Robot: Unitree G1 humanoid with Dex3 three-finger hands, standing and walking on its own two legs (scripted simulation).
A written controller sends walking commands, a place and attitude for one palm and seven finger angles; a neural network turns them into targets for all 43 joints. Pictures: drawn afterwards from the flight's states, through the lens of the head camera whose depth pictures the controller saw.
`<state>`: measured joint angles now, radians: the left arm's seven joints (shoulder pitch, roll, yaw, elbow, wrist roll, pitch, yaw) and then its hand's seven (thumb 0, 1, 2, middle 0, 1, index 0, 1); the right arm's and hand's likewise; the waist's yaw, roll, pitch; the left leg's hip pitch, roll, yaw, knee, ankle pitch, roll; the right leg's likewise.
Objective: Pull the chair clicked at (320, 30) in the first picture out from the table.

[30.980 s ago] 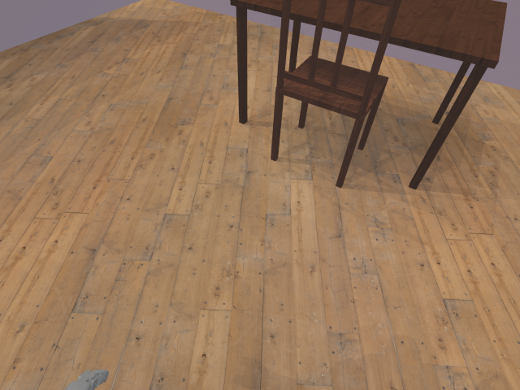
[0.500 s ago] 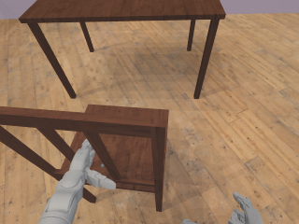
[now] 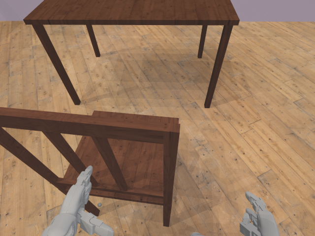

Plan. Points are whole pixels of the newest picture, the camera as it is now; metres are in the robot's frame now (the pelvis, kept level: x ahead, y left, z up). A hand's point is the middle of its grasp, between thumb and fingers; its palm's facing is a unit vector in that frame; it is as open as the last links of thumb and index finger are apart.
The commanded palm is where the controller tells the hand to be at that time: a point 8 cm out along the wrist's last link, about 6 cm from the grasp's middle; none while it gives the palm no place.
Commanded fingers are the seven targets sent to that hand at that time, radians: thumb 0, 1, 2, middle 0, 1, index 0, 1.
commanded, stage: draw the fingers out of the gap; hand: left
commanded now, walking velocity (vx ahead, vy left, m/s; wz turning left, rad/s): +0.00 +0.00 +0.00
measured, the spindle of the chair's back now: (76, 163) +0.32 +0.23 -0.01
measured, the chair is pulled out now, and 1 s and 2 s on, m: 0.67 0.67 0.67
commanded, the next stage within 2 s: draw the hand back to the body in 0.30 s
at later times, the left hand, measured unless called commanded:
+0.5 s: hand (92, 228) +0.16 +0.15 -0.02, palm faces +0.01 -1.00 -0.08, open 17.5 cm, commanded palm +0.13 +0.22 +0.01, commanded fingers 0.00 -0.55 0.20 0.00 0.00 0.00 0.00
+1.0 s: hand (54, 208) +0.18 +0.20 +0.09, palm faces +0.15 -0.95 -0.26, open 17.1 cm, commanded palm +0.13 +0.26 +0.10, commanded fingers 0.00 -0.19 0.38 -0.05 -0.08 -0.05 -0.08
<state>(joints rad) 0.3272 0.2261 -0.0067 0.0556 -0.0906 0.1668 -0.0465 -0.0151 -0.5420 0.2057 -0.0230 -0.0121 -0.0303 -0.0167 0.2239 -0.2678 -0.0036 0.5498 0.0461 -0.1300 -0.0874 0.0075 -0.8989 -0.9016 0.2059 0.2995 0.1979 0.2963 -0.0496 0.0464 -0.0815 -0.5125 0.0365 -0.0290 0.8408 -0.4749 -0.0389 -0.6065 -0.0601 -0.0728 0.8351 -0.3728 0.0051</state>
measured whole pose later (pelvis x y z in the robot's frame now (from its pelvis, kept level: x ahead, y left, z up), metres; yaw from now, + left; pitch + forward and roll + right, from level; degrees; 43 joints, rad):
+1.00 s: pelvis +0.00 +0.00 -0.01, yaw +0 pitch +6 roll -1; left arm 0.64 0.30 0.16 -0.40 -0.18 -0.11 -0.03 -0.02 -0.46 0.25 -0.02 -0.02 -0.02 -0.02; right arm 0.21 -0.22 -0.02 0.57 0.07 -0.16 -0.11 0.01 -0.90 -0.90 0.21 0.30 0.20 0.30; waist 0.02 0.07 -0.09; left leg -0.50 0.04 -0.05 0.91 -0.52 -0.04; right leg -0.59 -0.06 -0.09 0.89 -0.41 0.00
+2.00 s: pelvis +0.02 +0.01 +0.04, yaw -1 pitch -3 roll -1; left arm 0.51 0.33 0.32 -0.46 -0.07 -0.03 0.16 0.01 0.88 0.90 -0.21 -0.30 -0.21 -0.30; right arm 0.18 -0.24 -0.02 0.67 0.02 -0.12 -0.08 0.01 -0.90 -0.90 0.21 0.30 0.20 0.30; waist 0.07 0.08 0.02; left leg -0.06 0.04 0.00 0.46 -0.34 -0.02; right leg -0.16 -0.04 -0.07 0.46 -0.24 0.02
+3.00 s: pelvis -0.05 +0.01 +0.03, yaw -2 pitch +2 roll +0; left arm 0.56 0.40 0.41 -0.50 -0.05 -0.12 0.20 0.01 0.88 0.90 -0.21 -0.30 -0.21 -0.30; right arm 0.22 -0.24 -0.01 0.59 0.03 -0.08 -0.11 0.01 -0.90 -0.90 0.21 0.30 0.20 0.30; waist 0.01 0.05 -0.01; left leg -0.36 0.04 0.01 0.62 -0.29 -0.02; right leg -0.43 -0.05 -0.05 0.54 -0.14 0.02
